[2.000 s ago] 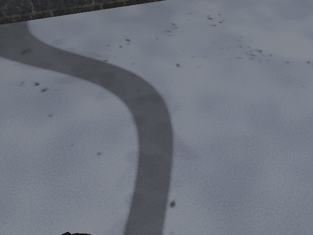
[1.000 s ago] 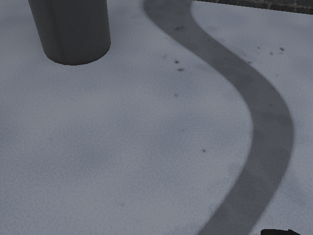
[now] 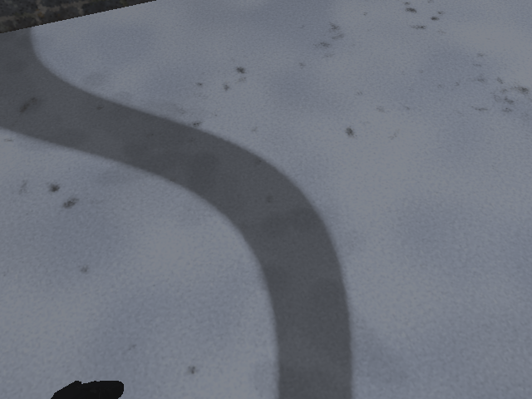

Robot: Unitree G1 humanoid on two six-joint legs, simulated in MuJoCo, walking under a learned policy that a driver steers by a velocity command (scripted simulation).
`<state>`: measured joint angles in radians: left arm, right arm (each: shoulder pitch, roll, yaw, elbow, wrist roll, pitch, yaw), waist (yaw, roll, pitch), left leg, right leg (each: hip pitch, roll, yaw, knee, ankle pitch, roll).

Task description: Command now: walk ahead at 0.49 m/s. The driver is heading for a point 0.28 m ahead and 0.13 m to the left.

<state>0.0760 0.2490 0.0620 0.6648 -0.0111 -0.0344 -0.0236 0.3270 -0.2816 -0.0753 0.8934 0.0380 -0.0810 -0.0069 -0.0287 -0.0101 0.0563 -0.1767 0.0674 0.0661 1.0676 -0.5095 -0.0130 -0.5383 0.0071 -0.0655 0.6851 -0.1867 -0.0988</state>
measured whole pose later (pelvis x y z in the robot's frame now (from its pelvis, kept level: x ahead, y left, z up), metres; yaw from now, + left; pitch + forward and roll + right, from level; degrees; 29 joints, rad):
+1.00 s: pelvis +0.32 +0.02 +0.02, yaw +7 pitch +0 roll +1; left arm 0.23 0.20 0.04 0.97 0.00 -0.01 0.05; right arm 0.13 -0.21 -0.05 0.95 -0.01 -0.01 -0.01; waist -0.01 0.01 0.03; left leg -0.30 -0.01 0.02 0.51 -0.19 0.01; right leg -0.22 -0.04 0.01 0.55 -0.32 0.02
